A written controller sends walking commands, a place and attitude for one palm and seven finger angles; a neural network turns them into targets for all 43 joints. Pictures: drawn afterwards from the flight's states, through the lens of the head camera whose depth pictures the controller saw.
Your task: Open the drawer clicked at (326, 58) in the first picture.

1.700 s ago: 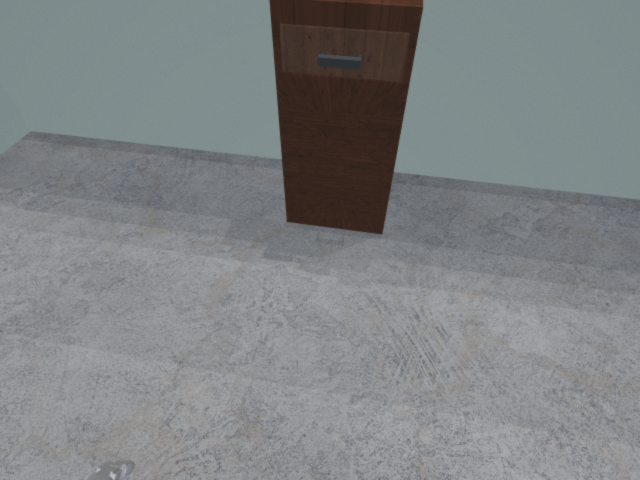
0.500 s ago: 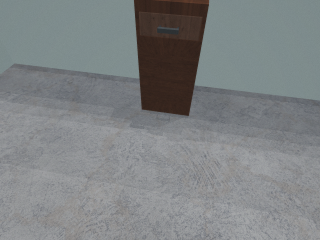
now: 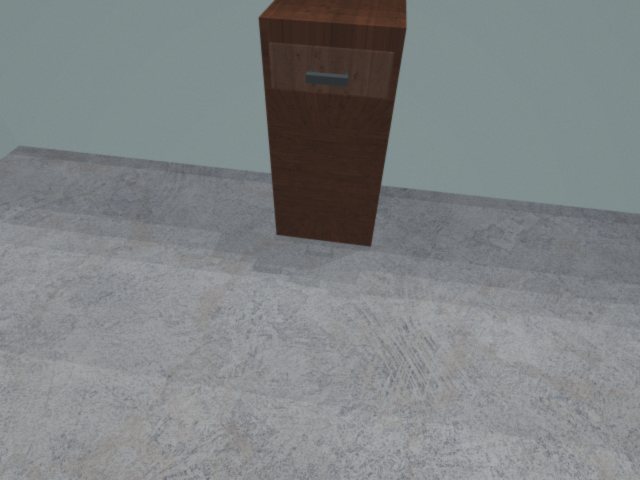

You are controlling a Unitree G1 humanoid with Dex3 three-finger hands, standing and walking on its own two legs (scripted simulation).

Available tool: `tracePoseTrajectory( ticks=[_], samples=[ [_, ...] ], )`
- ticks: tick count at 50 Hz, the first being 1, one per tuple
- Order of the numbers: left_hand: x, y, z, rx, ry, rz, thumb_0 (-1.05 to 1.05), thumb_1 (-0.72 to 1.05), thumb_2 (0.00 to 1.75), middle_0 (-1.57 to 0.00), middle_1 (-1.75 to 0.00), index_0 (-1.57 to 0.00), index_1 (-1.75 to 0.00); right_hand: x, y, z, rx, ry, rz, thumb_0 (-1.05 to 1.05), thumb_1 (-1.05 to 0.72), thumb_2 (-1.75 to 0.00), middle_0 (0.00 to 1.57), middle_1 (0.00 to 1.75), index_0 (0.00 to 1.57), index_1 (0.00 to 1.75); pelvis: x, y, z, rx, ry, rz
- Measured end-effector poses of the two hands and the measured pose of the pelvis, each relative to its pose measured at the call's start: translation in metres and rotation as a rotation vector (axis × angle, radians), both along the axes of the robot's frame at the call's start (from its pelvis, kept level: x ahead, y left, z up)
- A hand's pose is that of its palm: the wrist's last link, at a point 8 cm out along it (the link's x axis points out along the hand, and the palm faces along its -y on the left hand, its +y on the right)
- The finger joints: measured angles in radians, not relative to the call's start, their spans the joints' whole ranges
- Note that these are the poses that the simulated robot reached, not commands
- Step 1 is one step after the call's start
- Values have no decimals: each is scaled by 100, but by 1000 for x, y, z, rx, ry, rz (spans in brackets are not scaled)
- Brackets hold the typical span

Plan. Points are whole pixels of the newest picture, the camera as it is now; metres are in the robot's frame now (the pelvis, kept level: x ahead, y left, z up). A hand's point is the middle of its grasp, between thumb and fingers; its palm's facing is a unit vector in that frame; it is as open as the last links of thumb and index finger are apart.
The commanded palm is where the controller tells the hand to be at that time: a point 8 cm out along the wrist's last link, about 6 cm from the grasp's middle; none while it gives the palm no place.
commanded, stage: walk to a spot facing it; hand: left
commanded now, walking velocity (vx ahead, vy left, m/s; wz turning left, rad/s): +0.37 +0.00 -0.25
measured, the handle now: (327, 76) +1.25 +0.07 -0.01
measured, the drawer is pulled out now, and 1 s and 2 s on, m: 0.00 0.00 0.00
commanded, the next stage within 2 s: take the last steps up to it in 0.76 s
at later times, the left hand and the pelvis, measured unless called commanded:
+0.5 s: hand (238, 468) +0.19 +0.14 -0.18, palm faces -0.04 -0.98 -0.20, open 7.4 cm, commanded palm none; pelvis +0.15 -0.04 -0.01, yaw -6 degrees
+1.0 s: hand (236, 353) +0.38 +0.19 -0.19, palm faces -0.08 -0.99 -0.15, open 7.4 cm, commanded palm none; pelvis +0.37 +0.01 -0.01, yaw -9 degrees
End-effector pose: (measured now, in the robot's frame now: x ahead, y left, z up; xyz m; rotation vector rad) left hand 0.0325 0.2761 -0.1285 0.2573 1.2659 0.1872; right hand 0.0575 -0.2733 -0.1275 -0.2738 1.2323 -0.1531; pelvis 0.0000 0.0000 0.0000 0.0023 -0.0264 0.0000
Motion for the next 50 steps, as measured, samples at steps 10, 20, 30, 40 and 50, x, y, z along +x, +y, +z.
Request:
tracePoseTrajectory(
  ticks=[10,20,30,40,50],
  samples=[
    [-14,-38,-33,-121,177,21,0,90,90,-20,-30,-20,-30,-32,36,-27,74,127,-132,0,-90,-90,20,30,20,30,51,3,-17,3,23,-61],
    [119,-75,-33,-94,35,-64,1,90,90,-20,-30,-20,-30,-68,40,-39,160,381,-272,0,-90,-90,21,30,20,30,117,-32,-28,4,9,-95],
    [163,-100,-16,-123,92,-54,0,91,90,-19,-30,-20,-30,125,2,-18,121,48,-232,1,-91,-90,20,30,20,30,194,-39,-2,2,6,-121],
    [208,-82,-44,-178,221,41,0,90,90,-20,-30,-20,-30,328,30,-13,97,-169,-81,0,-91,-90,20,30,20,30,298,-11,-23,-42,9,-111],
    [350,-39,-33,-142,119,-56,0,91,90,-19,-30,-20,-29,339,46,-3,39,-113,-227,-3,-95,-90,21,30,20,30,369,14,-8,-19,-11,-164]
  ],
)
